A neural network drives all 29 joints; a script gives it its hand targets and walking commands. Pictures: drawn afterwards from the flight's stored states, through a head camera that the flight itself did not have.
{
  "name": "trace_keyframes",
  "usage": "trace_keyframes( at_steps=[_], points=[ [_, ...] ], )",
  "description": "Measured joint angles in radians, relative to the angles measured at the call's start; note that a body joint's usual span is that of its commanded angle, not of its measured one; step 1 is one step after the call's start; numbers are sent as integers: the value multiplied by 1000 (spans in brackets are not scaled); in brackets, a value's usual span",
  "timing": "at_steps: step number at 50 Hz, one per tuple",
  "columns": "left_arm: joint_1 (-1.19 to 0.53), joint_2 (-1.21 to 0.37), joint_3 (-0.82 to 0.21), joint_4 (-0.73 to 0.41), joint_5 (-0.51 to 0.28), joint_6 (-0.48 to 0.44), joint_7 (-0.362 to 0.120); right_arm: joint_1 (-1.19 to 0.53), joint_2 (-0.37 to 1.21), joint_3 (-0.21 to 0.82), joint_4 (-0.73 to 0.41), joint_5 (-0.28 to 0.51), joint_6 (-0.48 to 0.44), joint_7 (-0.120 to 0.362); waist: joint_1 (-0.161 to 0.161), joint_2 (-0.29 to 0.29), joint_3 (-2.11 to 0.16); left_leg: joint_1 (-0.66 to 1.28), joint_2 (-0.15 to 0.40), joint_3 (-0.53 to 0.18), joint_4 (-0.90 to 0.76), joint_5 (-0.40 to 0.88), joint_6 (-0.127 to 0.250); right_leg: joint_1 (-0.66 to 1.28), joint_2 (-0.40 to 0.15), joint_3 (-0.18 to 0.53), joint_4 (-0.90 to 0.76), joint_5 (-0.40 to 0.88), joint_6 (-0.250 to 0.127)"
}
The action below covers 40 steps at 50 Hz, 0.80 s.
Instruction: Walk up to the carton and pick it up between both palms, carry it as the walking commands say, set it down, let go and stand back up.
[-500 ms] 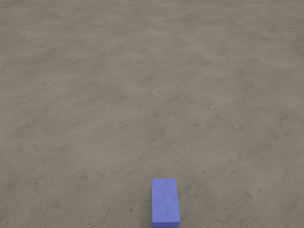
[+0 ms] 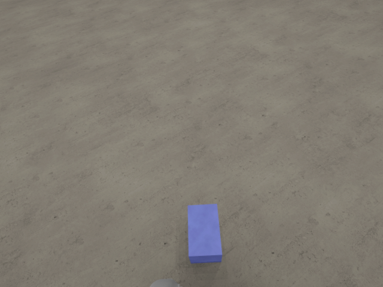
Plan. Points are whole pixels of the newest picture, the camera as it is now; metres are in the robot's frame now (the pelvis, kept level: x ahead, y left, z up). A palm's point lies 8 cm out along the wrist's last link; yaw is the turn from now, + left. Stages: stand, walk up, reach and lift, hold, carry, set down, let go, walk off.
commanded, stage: walk up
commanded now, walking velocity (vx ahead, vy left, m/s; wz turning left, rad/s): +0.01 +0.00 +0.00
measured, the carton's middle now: (204, 233) +0.45 +0.02 -0.70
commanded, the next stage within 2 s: stand in 0.24 s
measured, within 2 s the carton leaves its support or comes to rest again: neither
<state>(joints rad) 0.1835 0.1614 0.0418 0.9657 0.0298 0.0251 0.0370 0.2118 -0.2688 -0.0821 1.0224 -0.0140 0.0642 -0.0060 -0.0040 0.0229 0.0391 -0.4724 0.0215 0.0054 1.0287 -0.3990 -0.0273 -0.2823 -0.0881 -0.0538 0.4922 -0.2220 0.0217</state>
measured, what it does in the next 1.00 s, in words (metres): steps on the spot: left foot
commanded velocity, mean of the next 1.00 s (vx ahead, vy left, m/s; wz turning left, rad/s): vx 0.00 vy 0.00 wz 0.00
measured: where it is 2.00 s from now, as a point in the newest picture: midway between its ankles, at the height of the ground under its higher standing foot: outside the picture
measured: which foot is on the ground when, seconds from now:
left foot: up 0.00-0.10, down 0.12-1.00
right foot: down 0.00-1.00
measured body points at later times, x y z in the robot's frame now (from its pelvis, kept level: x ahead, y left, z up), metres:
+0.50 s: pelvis +0.01 +0.00 +0.01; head +0.02 +0.00 +0.46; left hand +0.00 +0.23 -0.15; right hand -0.01 -0.20 -0.16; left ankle -0.01 +0.12 -0.74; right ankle +0.02 -0.13 -0.74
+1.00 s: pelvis +0.00 -0.01 -0.04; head +0.13 +0.00 +0.39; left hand +0.16 +0.22 -0.18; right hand +0.16 -0.18 -0.18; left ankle -0.01 +0.13 -0.74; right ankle +0.03 -0.13 -0.74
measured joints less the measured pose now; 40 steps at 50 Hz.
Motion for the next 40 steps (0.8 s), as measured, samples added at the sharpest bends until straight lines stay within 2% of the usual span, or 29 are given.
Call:
trace_keyframes(
  at_steps=[4,6,7,8,10,13,17,24,27,30,32,36,40],
  points=[
    [9,-9,-4,39,-3,-12,-12,0,29,30,30,11,-22,8,6,-10,-28,165,14,4,-331,43,10,43,28,-16,-66,34,-9],
    [13,-12,-5,63,-12,-10,-19,7,46,45,43,10,-42,-1,-2,-4,-32,260,24,9,-529,112,16,46,50,-32,-51,26,-8],
    [12,-6,-5,76,-16,-9,-22,5,68,49,59,7,-50,-6,-4,-25,-27,278,17,15,-561,130,21,43,43,-30,-31,16,-5],
    [18,2,-7,87,-19,-9,-24,9,92,56,70,5,-54,-9,2,-53,-24,294,7,27,-575,140,23,44,36,-14,-18,-4,-8],
    [38,7,-6,100,-27,-5,-21,32,127,68,78,2,-58,-8,3,-74,-27,321,2,32,-611,157,24,69,43,7,-52,-23,-13],
    [56,13,-10,118,-28,-17,-25,56,160,80,97,4,-65,-11,16,-81,-13,354,-6,36,-661,181,24,105,41,16,-116,54,-7],
    [81,7,-16,145,-25,-26,-24,80,169,80,110,9,-70,-19,20,-54,9,375,-4,34,-680,187,23,132,43,13,-146,70,4],
    [112,-4,-22,162,-22,-33,-17,102,165,78,113,6,-73,-19,15,-27,26,389,2,36,-691,185,18,142,49,14,-154,64,0],
    [88,12,-74,-3,-83,64,-15,103,132,109,-51,78,24,-36,28,-18,-13,231,12,30,-533,93,29,-6,55,12,-14,-31,-19],
    [-62,47,-95,-154,-116,206,-12,-27,56,124,-220,112,182,-49,30,-24,19,128,11,26,-407,83,22,-109,49,16,109,-23,-13],
    [-170,66,-92,-198,-131,316,-15,-136,18,115,-301,127,299,-51,21,-28,17,83,10,23,-365,59,19,-155,46,16,155,-50,-7],
    [-264,54,-69,-276,-103,485,-20,-255,6,104,-388,127,466,-35,18,-31,-60,-6,10,16,-357,61,16,-242,47,9,165,-55,-13],
    [-195,3,-21,-349,-35,508,-52,-218,83,90,-436,66,494,-17,17,-35,-113,-48,9,8,-401,79,15,-283,47,1,127,-43,-17]
  ],
)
